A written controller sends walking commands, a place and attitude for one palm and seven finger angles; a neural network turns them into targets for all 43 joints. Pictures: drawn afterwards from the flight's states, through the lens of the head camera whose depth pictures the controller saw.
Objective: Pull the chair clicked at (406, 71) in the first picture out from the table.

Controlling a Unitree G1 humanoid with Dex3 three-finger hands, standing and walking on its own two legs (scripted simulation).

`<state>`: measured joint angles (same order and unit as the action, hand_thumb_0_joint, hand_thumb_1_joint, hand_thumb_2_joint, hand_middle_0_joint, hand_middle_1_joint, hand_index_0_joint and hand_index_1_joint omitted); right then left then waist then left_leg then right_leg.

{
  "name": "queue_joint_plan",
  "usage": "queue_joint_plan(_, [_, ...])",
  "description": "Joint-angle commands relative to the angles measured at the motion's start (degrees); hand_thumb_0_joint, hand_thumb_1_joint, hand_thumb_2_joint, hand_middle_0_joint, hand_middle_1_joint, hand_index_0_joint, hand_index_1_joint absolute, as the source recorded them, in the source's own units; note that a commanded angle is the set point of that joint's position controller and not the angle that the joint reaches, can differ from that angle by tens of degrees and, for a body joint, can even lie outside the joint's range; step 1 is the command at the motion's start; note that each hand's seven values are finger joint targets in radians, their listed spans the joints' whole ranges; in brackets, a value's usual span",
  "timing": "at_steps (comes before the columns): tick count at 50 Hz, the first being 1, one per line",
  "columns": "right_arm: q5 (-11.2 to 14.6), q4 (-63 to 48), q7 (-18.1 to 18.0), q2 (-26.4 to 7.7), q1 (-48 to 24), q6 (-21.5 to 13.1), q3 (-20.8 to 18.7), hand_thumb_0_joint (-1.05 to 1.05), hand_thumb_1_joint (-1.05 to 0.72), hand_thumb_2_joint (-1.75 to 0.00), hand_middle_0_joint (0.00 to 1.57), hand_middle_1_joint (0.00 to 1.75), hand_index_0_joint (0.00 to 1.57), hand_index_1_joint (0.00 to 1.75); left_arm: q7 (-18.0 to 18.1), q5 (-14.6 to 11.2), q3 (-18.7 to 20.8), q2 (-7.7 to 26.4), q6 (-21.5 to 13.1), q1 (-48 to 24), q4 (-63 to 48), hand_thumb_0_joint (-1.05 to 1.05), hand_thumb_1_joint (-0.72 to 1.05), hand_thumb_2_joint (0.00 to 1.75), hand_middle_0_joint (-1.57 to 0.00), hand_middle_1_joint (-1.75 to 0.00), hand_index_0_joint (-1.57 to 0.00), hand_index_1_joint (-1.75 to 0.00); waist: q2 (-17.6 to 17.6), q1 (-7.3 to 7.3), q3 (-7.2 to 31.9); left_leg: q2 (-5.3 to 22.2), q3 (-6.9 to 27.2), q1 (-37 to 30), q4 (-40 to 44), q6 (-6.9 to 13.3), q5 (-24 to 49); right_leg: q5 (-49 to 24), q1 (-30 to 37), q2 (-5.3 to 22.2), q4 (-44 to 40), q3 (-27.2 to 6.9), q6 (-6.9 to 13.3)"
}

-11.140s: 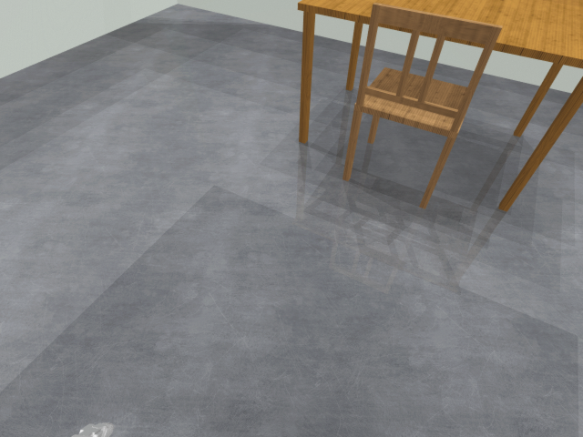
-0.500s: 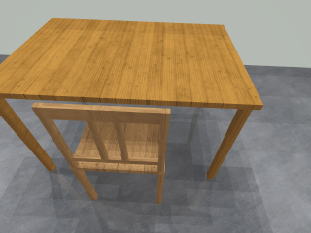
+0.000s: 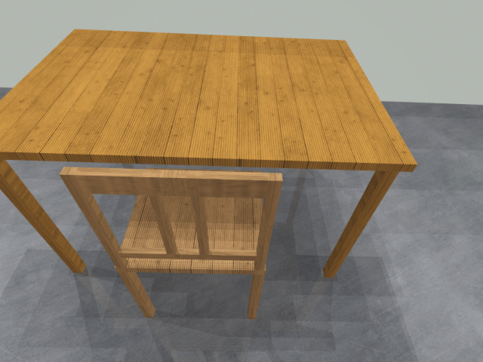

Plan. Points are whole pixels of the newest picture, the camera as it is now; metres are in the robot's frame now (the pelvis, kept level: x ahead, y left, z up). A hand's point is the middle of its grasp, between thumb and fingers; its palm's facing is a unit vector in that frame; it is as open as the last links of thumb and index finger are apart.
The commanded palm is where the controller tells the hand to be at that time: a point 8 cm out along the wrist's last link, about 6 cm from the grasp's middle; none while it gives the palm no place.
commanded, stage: come to a stop and stand still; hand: left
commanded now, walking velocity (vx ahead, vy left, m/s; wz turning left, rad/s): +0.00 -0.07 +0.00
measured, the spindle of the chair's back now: (164, 225) +0.43 +0.21 -0.12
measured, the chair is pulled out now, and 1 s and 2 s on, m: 0.00 0.00 0.00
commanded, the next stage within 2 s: look again from close up in 0.98 s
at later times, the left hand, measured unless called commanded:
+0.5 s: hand out of the picture +0.00 +0.14 -0.18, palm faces +0.03 -0.98 -0.20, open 7.4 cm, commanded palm none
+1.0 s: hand out of the picture +0.00 +0.12 -0.18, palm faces +0.03 -0.98 -0.18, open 7.4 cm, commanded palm none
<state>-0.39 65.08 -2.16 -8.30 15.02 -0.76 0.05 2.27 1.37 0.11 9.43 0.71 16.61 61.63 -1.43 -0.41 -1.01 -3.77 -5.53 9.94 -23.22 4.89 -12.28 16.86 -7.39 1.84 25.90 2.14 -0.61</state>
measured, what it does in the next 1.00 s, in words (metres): stands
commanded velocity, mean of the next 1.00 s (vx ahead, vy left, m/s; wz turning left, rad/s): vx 0.00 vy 0.00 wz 0.00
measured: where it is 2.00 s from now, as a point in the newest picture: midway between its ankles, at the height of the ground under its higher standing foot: outside the picture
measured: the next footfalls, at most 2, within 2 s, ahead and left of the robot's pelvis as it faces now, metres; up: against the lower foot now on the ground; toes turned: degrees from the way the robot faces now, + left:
none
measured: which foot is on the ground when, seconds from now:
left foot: down 0.00-1.00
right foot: down 0.00-1.00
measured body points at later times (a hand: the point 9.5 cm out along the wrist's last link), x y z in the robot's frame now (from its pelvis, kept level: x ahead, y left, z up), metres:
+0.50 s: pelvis +0.01 -0.02 -0.01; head +0.01 -0.03 +0.44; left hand +0.00 +0.19 -0.16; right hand +0.01 -0.24 -0.17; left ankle +0.01 +0.06 -0.74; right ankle -0.03 -0.12 -0.74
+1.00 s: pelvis +0.02 -0.05 +0.00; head +0.02 -0.04 +0.45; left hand +0.00 +0.17 -0.16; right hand +0.02 -0.27 -0.16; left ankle +0.01 +0.06 -0.74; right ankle -0.03 -0.12 -0.74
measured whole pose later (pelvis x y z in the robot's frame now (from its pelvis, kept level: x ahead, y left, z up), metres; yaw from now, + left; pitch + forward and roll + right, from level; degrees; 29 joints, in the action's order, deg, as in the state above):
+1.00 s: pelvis +0.02 -0.05 +0.00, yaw +0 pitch -1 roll +1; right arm -0.6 65.6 -1.5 -8.6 15.0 -1.0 1.0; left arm 2.7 0.9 -1.3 8.1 -1.4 20.0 62.2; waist -1.4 -0.8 -0.7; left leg 0.0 -4.3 9.8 -25.3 0.9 -14.3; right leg 18.0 -5.9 -2.0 25.0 3.1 3.3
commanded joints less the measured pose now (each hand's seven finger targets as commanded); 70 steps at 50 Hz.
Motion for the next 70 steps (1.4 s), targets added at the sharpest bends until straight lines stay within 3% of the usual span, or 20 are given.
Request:
queue_joint_plan(1, [0.34,-0.50,-0.15,-5.63,4.35,-0.96,-0.89,0.00,-0.90,-0.90,0.20,0.30,0.20,0.30,-0.04,-0.41,0.29,3.07,-0.70,7.27,0.41,0.00,0.90,0.90,-0.20,-0.30,-0.20,-0.30,2.18,0.33,-4.79,11.56,13.08,-0.17,10.15,-1.78,-1.43,-4.64,-3.88,2.60,-6.56,-2.96,1.43])
queue_joint_plan(3, [0.45,-0.08,-0.11,-5.00,4.79,-0.99,-0.76,0.00,-0.90,-0.90,0.20,0.30,0.20,0.30,-0.05,-0.49,0.24,3.00,-0.97,7.36,0.60,0.00,0.90,0.90,-0.20,-0.30,-0.20,-0.30,2.90,0.22,-5.71,11.13,12.38,0.64,10.36,-1.86,-1.83,-5.17,-3.47,2.61,-7.49,-3.05,1.57])
queue_joint_plan(5, [0.42,0.21,-0.05,-4.45,5.49,-1.20,-0.59,0.00,-0.90,-0.90,0.20,0.30,0.20,0.30,0.07,-0.52,0.22,2.78,-1.35,8.00,0.92,0.00,0.90,0.90,-0.20,-0.30,-0.20,-0.30,3.12,0.30,-4.23,10.38,11.36,-0.52,9.49,-2.18,-0.38,-6.38,-3.00,3.08,-7.97,-3.56,1.70])
queue_joint_plan(6, [0.04,-4.14,0.40,-8.58,3.55,-1.35,-0.63,0.00,-0.90,-0.90,0.20,0.30,0.20,0.30,2.07,0.97,-0.68,4.33,-2.55,5.92,0.76,0.00,0.90,0.90,-0.20,-0.30,-0.20,-0.30,1.71,0.74,-6.18,12.12,10.10,3.21,-1.48,-3.42,24.65,-16.27,-6.85,3.83,-3.84,-3.42,1.11])
queue_joint_plan(7, [-0.45,-4.98,0.55,-5.67,5.28,-1.33,-0.28,0.00,-0.90,-0.90,0.20,0.30,0.20,0.30,1.96,-0.38,-0.29,4.03,-2.65,6.22,-0.55,0.00,0.90,0.90,-0.20,-0.30,-0.20,-0.30,4.26,1.16,-1.11,10.52,9.97,2.19,-1.67,-3.52,11.92,-4.93,-4.33,4.14,-3.71,-3.96,2.62])
queue_joint_plan(8, [-0.63,-5.25,0.88,-5.61,4.35,-1.14,-0.22,0.00,-0.90,-0.90,0.20,0.30,0.20,0.30,1.24,-0.82,-0.33,5.59,-2.90,5.84,-1.14,0.00,0.90,0.90,-0.20,-0.30,-0.20,-0.30,6.68,0.57,1.77,9.51,9.90,2.15,-1.13,-2.87,3.67,-2.12,-4.03,3.96,-3.84,-4.84,3.62])
queue_joint_plan(9, [-0.58,-6.19,0.78,-5.66,4.92,-1.19,-0.54,0.00,-0.90,-0.90,0.20,0.30,0.20,0.30,0.91,-0.73,-0.29,4.73,-2.99,5.87,-1.62,0.00,0.90,0.90,-0.20,-0.30,-0.20,-0.30,7.04,1.32,3.41,9.23,10.70,3.10,-1.46,-2.19,1.38,-1.83,-3.90,3.60,-2.70,-4.95,4.01])
queue_joint_plan(10, [-0.47,-6.39,0.67,-5.57,4.78,-1.14,-0.65,0.00,-0.90,-0.90,0.20,0.30,0.20,0.30,0.73,-0.59,-0.37,4.12,-2.94,5.76,-1.61,0.00,0.90,0.90,-0.20,-0.30,-0.20,-0.30,6.19,1.33,1.81,9.20,10.88,4.31,-1.47,-1.75,1.01,-2.22,-5.07,3.32,-2.17,-4.89,4.27])
queue_joint_plan(12, [-0.33,-6.38,0.48,-5.20,6.00,-1.31,-0.60,0.00,-0.90,-0.90,0.20,0.30,0.20,0.30,0.65,-0.56,-0.48,2.82,-3.00,6.03,-1.59,0.00,0.90,0.90,-0.20,-0.30,-0.20,-0.30,4.53,1.45,0.61,9.48,11.10,4.66,-1.83,-1.25,3.93,-4.06,-5.97,2.90,-1.41,-4.99,4.49])
queue_joint_plan(14, [-0.34,-6.21,0.56,-4.59,5.98,-1.35,-0.13,0.00,-0.90,-0.90,0.20,0.30,0.20,0.30,0.61,-0.58,-0.67,2.45,-3.17,6.05,-1.31,0.00,0.90,0.90,-0.20,-0.30,-0.20,-0.30,0.68,1.35,-2.54,8.94,10.51,5.79,-1.60,-1.45,3.30,-4.58,-6.42,3.29,-2.37,-5.83,4.66])
queue_joint_plan(20, [-0.16,-4.91,0.70,-4.60,5.57,-1.46,0.01,0.00,-0.90,-0.90,0.20,0.30,0.20,0.30,0.66,-0.68,-0.62,2.72,-3.11,6.84,-1.36,0.00,0.90,0.90,-0.20,-0.30,-0.20,-0.30,-0.96,0.90,-3.76,8.31,9.38,3.99,-0.73,-1.72,4.47,-6.96,-6.35,3.67,-2.75,-6.37,4.18])
queue_joint_plan(30, [-0.07,-3.09,0.65,-4.79,3.90,-1.35,0.19,0.00,-0.90,-0.90,0.20,0.30,0.20,0.30,0.76,-0.68,-0.39,3.78,-2.99,7.08,-1.69,0.00,0.90,0.90,-0.20,-0.30,-0.20,-0.30,-0.93,0.32,-3.90,8.38,8.28,1.74,0.16,-2.22,6.40,-11.61,-4.85,4.41,-4.22,-6.81,3.72])
queue_joint_plan(34, [-0.06,-2.58,0.61,-4.86,3.40,-1.39,0.26,0.00,-0.90,-0.90,0.20,0.30,0.20,0.30,0.74,-0.65,-0.39,4.09,-2.97,7.47,-1.79,0.00,0.90,0.90,-0.20,-0.30,-0.20,-0.30,1.34,0.12,-3.22,8.58,8.03,0.63,0.36,-2.32,7.75,-12.71,-4.26,4.45,-4.73,-6.85,3.55])
queue_joint_plan(38, [0.03,-2.09,0.48,-4.96,3.09,-1.45,0.28,0.00,-0.90,-0.90,0.20,0.30,0.20,0.30,0.75,-0.69,-0.44,4.36,-3.10,7.50,-1.64,0.00,0.90,0.90,-0.20,-0.30,-0.20,-0.30,0.23,0.05,-2.39,9.00,7.68,-0.58,0.22,-2.38,9.98,-16.68,-3.17,4.52,-4.89,-6.71,3.40])
queue_joint_plan(55, [0.10,-0.70,0.35,-4.94,2.87,-1.13,0.36,0.00,-0.90,-0.90,0.20,0.30,0.20,0.30,0.75,-0.79,-0.71,4.10,-2.89,8.28,-0.73,0.00,0.90,0.90,-0.20,-0.30,-0.20,-0.30,0.72,-0.01,-4.15,9.23,7.46,-0.81,1.43,-2.79,7.86,-14.46,-3.86,4.47,-6.95,-7.25,3.08])
queue_joint_plan(62, [0.12,-0.35,0.31,-4.81,3.53,-1.31,0.37,0.00,-0.90,-0.90,0.20,0.30,0.20,0.30,0.73,-0.78,-0.66,4.02,-2.89,8.48,-0.56,0.00,0.90,0.90,-0.20,-0.30,-0.20,-0.30,0.87,-0.04,-2.76,9.59,7.40,-1.61,1.66,-2.66,9.13,-14.62,-3.22,4.38,-6.88,-7.12,3.08])
queue_joint_plan(64, [0.15,-0.33,0.32,-4.74,3.52,-1.17,0.41,0.00,-0.90,-0.90,0.20,0.30,0.20,0.30,0.73,-0.78,-0.74,4.00,-2.85,8.44,-0.61,0.00,0.90,0.90,-0.20,-0.30,-0.20,-0.30,0.06,-0.10,-4.36,9.35,7.49,-0.37,1.89,-2.76,7.24,-12.99,-3.95,4.28,-7.36,-7.32,3.04])
queue_joint_plan(70, [0.15,-0.06,0.24,-4.50,4.03,-1.36,0.36,0.00,-0.90,-0.90,0.20,0.30,0.20,0.30,0.78,-0.83,-0.69,3.84,-2.92,8.72,-0.57,0.00,0.90,0.90,-0.20,-0.30,-0.20,-0.30,0.41,-0.06,-2.60,9.66,7.41,-1.55,1.67,-2.66,9.66,-15.63,-3.13,4.30,-6.77,-7.29,3.11])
